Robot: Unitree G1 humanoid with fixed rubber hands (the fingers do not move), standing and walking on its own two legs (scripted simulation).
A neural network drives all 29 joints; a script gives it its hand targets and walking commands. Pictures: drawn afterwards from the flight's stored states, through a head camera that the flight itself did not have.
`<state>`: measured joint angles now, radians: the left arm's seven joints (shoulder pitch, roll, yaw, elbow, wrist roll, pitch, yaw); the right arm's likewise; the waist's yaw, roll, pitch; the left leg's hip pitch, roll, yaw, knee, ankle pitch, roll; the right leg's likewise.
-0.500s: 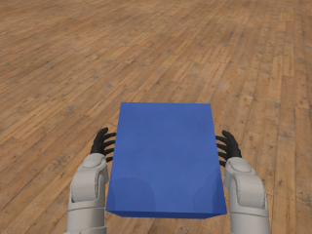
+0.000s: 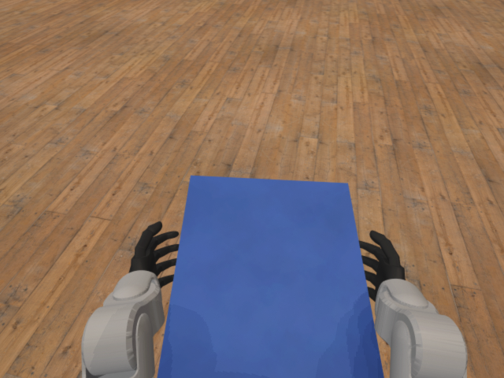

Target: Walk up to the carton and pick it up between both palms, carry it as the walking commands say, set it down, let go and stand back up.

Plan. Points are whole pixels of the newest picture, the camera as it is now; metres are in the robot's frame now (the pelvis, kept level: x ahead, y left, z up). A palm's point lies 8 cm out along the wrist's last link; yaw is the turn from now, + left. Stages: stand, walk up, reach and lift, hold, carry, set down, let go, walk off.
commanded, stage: carry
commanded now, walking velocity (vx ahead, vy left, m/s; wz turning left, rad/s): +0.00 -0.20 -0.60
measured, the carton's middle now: (263, 286) +0.27 +0.01 +0.02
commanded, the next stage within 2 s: none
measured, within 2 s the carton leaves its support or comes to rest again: neither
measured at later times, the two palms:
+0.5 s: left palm (284, 298) +0.22 -0.01 +0.09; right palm out of the picture +0.16 -0.32 +0.11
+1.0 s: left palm out of the picture +0.16 -0.28 +0.07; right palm out of the picture -0.01 -0.54 +0.07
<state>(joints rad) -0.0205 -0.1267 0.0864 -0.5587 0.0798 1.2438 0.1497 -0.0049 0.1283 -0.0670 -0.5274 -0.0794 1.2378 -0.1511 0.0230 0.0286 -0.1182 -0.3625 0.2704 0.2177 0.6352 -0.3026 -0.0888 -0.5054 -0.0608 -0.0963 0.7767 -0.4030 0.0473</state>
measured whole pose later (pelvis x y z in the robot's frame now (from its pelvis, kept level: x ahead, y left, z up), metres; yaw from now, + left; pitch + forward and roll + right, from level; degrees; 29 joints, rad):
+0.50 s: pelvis -0.05 -0.12 +0.00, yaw -14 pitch +4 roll -2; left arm -0.05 -0.13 0.04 -0.49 0.12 1.27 0.22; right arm -0.05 0.13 -0.06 -0.45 -0.10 1.22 -0.17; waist 0.02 -0.04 -0.12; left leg -0.35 0.11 0.21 0.61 -0.32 0.03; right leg -0.62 0.08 -0.08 0.98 -0.35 0.00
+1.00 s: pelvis -0.13 -0.27 -0.01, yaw -32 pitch +5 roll -1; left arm -0.07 -0.13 0.04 -0.48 0.11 1.19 0.19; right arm -0.05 0.13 -0.07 -0.52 -0.08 1.20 -0.21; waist -0.03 0.04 -0.02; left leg -0.57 0.11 0.12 1.08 -0.53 -0.09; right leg -0.51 0.06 -0.07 0.62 -0.20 -0.08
